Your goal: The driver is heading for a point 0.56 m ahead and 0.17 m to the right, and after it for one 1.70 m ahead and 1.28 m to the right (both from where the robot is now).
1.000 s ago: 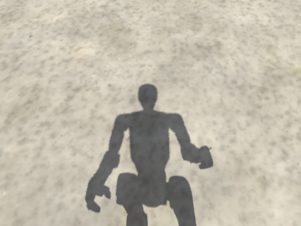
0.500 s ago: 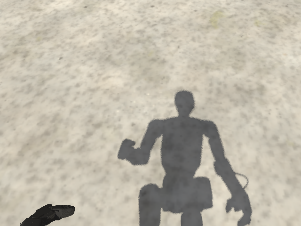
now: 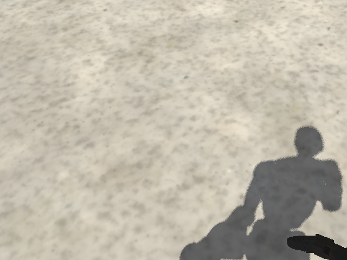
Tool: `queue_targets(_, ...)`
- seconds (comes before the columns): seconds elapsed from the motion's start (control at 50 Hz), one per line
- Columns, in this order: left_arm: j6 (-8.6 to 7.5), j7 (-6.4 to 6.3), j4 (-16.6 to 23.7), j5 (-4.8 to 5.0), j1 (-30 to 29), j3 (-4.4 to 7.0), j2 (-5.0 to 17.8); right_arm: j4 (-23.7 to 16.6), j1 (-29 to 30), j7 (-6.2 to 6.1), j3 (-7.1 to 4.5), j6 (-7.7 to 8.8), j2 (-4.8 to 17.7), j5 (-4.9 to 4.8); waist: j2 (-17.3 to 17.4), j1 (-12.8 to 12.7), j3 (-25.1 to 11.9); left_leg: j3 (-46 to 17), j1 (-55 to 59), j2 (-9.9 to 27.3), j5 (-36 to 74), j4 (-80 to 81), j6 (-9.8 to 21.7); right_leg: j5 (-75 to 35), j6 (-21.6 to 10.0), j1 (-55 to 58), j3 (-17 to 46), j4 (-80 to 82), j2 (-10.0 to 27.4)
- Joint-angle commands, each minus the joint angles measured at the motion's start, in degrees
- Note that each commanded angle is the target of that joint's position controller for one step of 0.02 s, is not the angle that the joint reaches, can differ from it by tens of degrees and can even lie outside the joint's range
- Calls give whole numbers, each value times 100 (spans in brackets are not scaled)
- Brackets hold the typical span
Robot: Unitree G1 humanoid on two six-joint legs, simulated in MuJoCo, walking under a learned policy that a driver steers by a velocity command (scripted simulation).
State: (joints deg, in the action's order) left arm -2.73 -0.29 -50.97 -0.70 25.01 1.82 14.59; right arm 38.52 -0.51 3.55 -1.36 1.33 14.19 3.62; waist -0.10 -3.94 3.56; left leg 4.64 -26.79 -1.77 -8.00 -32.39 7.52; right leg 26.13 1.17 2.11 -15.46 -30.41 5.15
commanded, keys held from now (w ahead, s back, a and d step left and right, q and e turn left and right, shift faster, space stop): w+e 0.66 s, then e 0.34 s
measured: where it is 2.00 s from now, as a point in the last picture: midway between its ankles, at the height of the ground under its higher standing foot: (212, 235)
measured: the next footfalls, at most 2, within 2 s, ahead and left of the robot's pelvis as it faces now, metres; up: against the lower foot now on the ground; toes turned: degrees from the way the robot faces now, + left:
right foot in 0.54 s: +0.42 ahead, -0.12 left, +0.00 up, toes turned -19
left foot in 1.04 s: +0.69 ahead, -0.07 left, +0.00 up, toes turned -36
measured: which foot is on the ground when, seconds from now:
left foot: down 0.00-0.56, up 0.58-1.00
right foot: down 0.00-0.00, up 0.02-0.52, down 0.54-1.00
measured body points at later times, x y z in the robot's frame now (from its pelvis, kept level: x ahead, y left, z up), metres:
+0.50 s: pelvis +0.26 -0.01 +0.01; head +0.29 -0.02 +0.45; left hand +0.47 +0.18 -0.11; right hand +0.19 -0.26 -0.13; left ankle +0.11 +0.07 -0.72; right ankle +0.38 -0.12 -0.70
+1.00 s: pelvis +0.50 -0.08 +0.01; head +0.53 -0.10 +0.46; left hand +0.66 +0.17 -0.11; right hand +0.53 -0.38 -0.10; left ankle +0.66 -0.04 -0.70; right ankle +0.38 -0.10 -0.72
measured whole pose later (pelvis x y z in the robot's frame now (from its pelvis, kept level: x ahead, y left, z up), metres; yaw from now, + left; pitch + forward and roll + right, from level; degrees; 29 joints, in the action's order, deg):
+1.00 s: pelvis +0.50 -0.08 +0.01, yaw -31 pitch +1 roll -1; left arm 0.5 -0.8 -47.1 -0.7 20.0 4.4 17.0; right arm 42.4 -5.5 -0.7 -0.2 1.9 14.9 1.2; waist 1.6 -4.4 3.8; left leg -2.6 -29.4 -0.3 -8.2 -35.6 -1.2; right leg 21.0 -5.9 -5.9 9.7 -27.3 -9.7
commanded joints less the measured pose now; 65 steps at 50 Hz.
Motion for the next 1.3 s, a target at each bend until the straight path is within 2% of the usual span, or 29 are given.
queue_targets(0.02,-28,83,657,166,327,43,447,322,-2479,-262,-490,38,1567,-90,1378,1046,-2550,-4402,4944,2804,-442,1387,1307,530,-277,-3628,706,-4666,-487)
queue_targets(0.04,8,29,708,67,-374,188,937,304,-2288,-336,-481,29,1446,-210,348,1175,-1959,-3605,4380,2526,522,1353,1125,69,-348,-4032,1620,-4873,-330)
queue_targets(0.08,-49,77,627,137,-456,117,608,511,-1784,-372,-295,150,827,-206,168,667,-692,-1978,2868,1949,1422,1630,614,-495,-433,-3739,1806,-3965,28)
queue_targets(0.1,31,100,526,30,-320,137,577,556,-1583,-371,-226,214,626,-232,279,452,-459,-1567,2412,1710,1441,1803,376,-617,-406,-3463,1821,-3620,105)
queue_targets(0.12,129,132,351,-50,-42,135,515,555,-1428,-371,-179,260,495,-235,397,312,-390,-1266,2075,1565,1327,1993,249,-763,-359,-3145,1798,-3503,91)
queue_targets(0.16,230,211,282,-68,5,170,423,646,-1509,-362,-175,384,498,-255,404,229,-366,-980,1948,1479,1365,2269,211,-1070,-326,-3118,1770,-3455,6)
queue_targets(0.28,255,285,537,-56,-1090,192,297,953,-1878,-386,-189,479,510,-267,341,390,133,-165,2236,1357,1284,2651,84,-2287,-224,-4186,1728,-2583,37)
queue_targets(0.42,194,399,994,-121,-2256,48,126,1329,-2447,-502,-175,417,601,-245,321,699,331,551,3140,1519,2749,2241,-70,-2492,-522,-4073,928,-877,-197)
queue_targets(0.48,207,362,990,-131,-1971,89,235,1376,-2355,-567,-208,352,828,-218,517,463,9,829,3509,1599,5145,1288,-197,-1705,-880,-3346,569,-646,-664)
queue_targets(0.52,176,297,770,-147,-1077,201,441,1339,-2211,-588,-262,262,1021,-187,608,38,-541,888,3404,1652,5849,-232,-159,-1102,-1190,-2311,560,-479,-1013)
queue_targets(0.54,120,243,519,-196,-250,314,638,1271,-2090,-566,-275,230,1066,-216,383,-388,-975,950,2800,1529,4916,-1561,-230,-1237,-1397,-1143,810,68,-1066)
queue_targets(0.56,116,148,400,-224,354,501,1218,1076,-2115,-527,-208,264,786,-217,-326,-556,-1476,966,1471,1165,2056,-3412,-377,-854,-1776,174,2414,292,155)
queue_targets(0.58,177,139,530,-110,-50,626,1736,656,-2142,-403,-162,327,418,-297,-1489,-70,-1791,178,-1007,-268,-2302,-5299,-689,-1270,-2790,1494,5839,1152,1475)
queue_targets(0.6,221,128,538,66,-139,618,1554,578,-1547,-376,-182,399,722,-200,-370,-289,-1434,-800,-1636,174,-1803,-5327,-629,-1404,-2688,1243,5424,1425,1397)
queue_targets(0.64,198,73,490,40,-606,453,953,550,-1465,-366,-161,506,668,-289,313,206,-313,-729,-1336,629,-1043,-4316,-641,-2489,-2165,-238,4116,1594,1003)
queue_targets(0.7,35,56,559,84,-924,357,767,583,-1694,-365,-138,192,537,-102,182,588,-234,-644,-483,713,-1039,-3542,-918,-4688,-1869,-1169,3058,1575,405)
queue_targets(0.76,-39,81,512,68,-735,409,1006,454,-1539,-374,-109,51,411,-134,-9,608,-387,-436,-439,548,-697,-2838,-1087,-6344,-1663,-1272,2550,1285,65)
queue_targets(0.84,110,23,521,90,-477,403,984,173,-814,-375,-69,23,434,-189,-426,286,-554,-385,-479,353,24,-1756,-1101,-6340,-1217,-1031,2534,958,-206)
queue_targets(0.92,254,-57,561,30,-257,431,1044,7,-333,-407,-44,56,571,-248,-504,18,-580,-530,-527,171,140,-980,-1010,-6039,-1115,-515,3021,562,-60)
queue_targets(0.96,301,-85,648,-21,-388,451,1080,29,-478,-444,-59,108,696,-262,-533,96,-546,-676,-205,79,-93,-493,-892,-5928,-1046,-462,3326,235,-8)
queue_targets(1.0,281,-83,793,-5,-796,469,1147,185,-1084,-501,-105,187,853,-252,-562,455,-591,-718,768,-31,64,418,-690,-5564,-801,-761,3541,-296,-201)
queue_targets(1.02,227,-54,888,81,-998,442,1080,281,-1580,-551,-139,276,966,-190,-314,759,-769,-922,1707,288,1070,1038,-532,-5042,-598,-1159,3455,-1010,-492)
queue_targets(1.04,169,-43,1116,164,-755,321,660,221,-2020,-633,-210,300,1414,-159,705,740,-1521,-2208,2983,1913,3300,838,-152,-2365,-371,-1846,2821,-2521,-946)
queue_targets(1.06,248,-91,1045,124,109,364,656,114,-1835,-585,-222,166,1511,-277,1507,270,-1893,-3574,3308,2990,5430,769,641,1584,-339,-2719,2163,-3511,-1764)
queue_targets(1.08,371,-131,784,-81,436,400,904,69,-1739,-554,-206,55,1232,-381,906,157,-1931,-3523,3070,2973,4858,623,927,1397,-294,-2864,2166,-4265,-1308)
queue_targets(1.12,536,-35,878,-105,-519,422,1027,-118,-1042,-609,-58,-75,650,-318,436,278,-1013,-2432,1913,2146,1799,1351,660,449,-123,-3044,2023,-4228,-920)
queue_targets(1.14,613,36,963,-79,-734,424,974,-130,-838,-634,-44,-105,649,-254,706,246,-658,-1919,1498,1784,1234,1566,474,174,-23,-2996,1970,-4049,-833)
queue_targets(1.18,698,127,972,-12,-654,381,846,-67,-849,-626,-90,-96,753,-193,886,204,-549,-1248,1180,1486,1379,1643,393,-135,81,-2751,1806,-3892,-866)
queue_targets(1.3,759,233,1225,-39,-1079,258,636,-5,-1011,-555,-201,-102,891,-186,925,331,-670,-800,1343,1722,353,1733,471,-247,41,-2581,1560,-2517,-589)
Keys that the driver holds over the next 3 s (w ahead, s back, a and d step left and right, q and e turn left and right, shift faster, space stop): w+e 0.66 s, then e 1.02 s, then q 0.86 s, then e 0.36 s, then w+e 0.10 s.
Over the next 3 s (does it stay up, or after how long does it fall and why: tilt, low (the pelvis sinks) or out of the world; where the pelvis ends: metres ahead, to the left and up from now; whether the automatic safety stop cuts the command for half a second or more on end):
stays up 0.52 -0.05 0.01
